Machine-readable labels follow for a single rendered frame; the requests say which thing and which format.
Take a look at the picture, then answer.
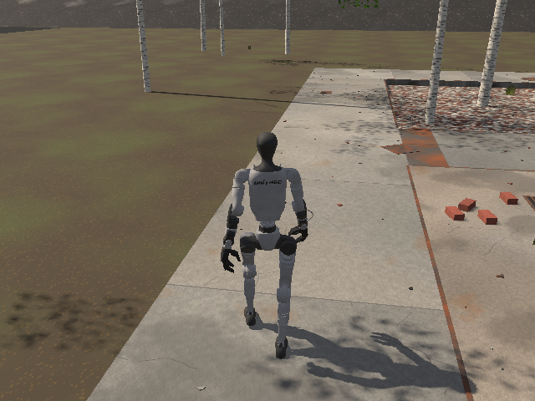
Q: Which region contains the left robot upper arm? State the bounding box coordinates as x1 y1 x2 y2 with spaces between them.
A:
231 168 250 216

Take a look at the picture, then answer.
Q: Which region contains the right robot upper arm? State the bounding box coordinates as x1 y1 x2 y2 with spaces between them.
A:
284 168 305 212

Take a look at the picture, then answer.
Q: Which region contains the robot left hand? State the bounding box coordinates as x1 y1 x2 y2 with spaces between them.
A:
221 247 241 273

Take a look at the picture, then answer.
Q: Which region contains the robot head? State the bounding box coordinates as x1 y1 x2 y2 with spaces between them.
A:
253 132 282 172

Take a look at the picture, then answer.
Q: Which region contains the right robot forearm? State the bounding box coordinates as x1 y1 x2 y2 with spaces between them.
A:
295 199 308 230

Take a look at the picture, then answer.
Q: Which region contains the robot right hand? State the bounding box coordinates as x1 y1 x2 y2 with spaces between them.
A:
288 226 308 243

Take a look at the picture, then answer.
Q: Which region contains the left robot forearm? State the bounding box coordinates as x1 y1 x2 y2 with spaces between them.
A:
222 204 239 249

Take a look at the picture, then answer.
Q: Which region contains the robot torso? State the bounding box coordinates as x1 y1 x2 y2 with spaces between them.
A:
248 164 287 251

